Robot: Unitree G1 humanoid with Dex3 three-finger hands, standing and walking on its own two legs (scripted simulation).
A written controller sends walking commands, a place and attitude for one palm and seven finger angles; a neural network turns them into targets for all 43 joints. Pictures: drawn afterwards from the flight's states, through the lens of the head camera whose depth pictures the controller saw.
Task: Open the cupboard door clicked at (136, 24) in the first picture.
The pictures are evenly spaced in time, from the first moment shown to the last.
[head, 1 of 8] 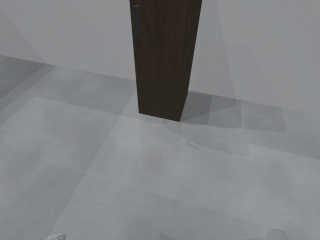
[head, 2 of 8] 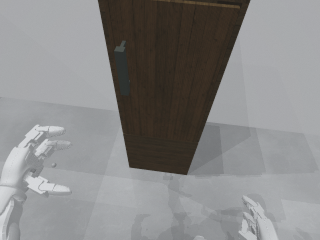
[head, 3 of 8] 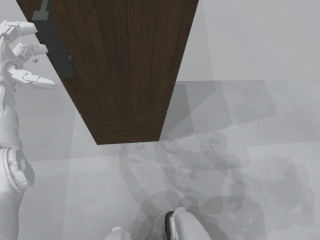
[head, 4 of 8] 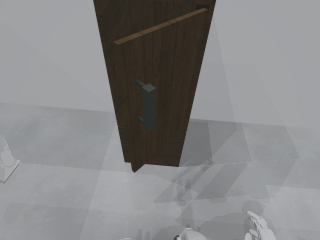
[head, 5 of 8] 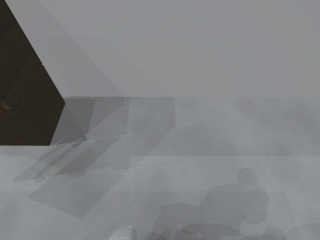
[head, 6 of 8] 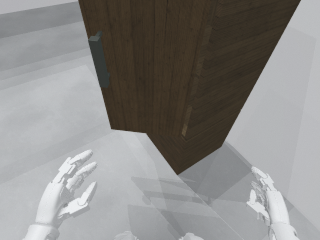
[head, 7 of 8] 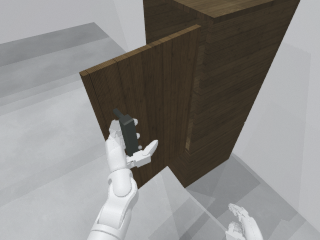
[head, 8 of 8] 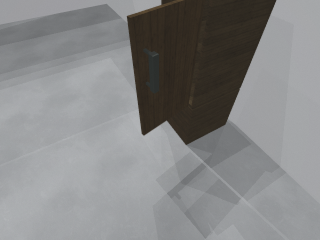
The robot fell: no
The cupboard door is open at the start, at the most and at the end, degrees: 0 100 100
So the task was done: yes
